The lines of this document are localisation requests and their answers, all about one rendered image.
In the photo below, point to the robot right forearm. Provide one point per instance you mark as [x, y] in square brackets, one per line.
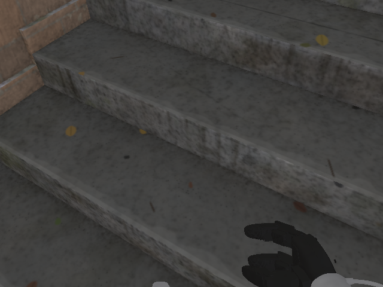
[330, 280]

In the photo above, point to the robot right hand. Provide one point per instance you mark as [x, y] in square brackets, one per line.
[308, 261]

